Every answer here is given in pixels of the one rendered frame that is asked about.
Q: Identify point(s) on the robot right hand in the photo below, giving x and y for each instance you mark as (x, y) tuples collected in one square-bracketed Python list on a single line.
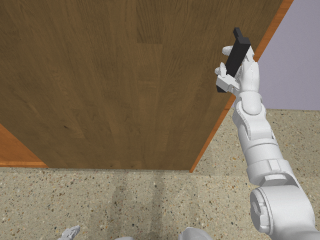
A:
[(246, 79)]

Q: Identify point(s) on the handle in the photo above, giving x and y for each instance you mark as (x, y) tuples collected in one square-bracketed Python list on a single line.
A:
[(237, 55)]

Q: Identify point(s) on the right robot upper arm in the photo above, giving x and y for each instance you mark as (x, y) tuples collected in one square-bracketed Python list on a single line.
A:
[(282, 212)]

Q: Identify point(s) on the robot left hand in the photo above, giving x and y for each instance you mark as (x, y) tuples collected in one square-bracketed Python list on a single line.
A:
[(69, 234)]

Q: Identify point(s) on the wardrobe door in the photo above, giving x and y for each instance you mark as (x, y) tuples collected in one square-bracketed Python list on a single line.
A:
[(119, 84), (12, 150)]

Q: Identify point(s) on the right robot thigh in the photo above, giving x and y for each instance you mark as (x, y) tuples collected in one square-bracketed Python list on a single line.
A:
[(194, 234)]

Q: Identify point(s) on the right robot forearm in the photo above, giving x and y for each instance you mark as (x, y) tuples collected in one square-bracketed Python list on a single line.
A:
[(266, 165)]

